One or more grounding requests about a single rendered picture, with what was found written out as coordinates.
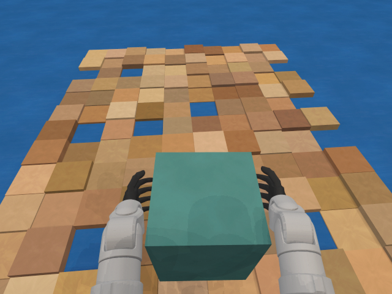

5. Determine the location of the carton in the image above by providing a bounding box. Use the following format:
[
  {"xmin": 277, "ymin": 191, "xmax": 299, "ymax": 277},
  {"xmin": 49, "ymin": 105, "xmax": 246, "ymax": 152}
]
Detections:
[{"xmin": 145, "ymin": 152, "xmax": 272, "ymax": 281}]

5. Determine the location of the robot right hand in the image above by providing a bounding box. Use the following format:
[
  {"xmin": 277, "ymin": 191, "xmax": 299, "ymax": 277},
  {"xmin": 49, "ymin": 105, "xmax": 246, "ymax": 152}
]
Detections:
[{"xmin": 256, "ymin": 166, "xmax": 286, "ymax": 210}]

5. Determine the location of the right robot forearm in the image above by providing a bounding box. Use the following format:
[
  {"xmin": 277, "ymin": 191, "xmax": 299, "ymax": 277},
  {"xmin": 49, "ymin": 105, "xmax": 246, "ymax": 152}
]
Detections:
[{"xmin": 268, "ymin": 195, "xmax": 335, "ymax": 294}]

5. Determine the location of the robot left hand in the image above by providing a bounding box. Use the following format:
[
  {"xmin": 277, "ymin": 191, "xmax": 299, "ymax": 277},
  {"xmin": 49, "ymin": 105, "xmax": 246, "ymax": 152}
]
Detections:
[{"xmin": 123, "ymin": 170, "xmax": 153, "ymax": 212}]

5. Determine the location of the left robot forearm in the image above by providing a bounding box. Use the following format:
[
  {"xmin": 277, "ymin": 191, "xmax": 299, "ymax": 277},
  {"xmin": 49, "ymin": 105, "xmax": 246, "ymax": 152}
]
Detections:
[{"xmin": 90, "ymin": 200, "xmax": 145, "ymax": 294}]

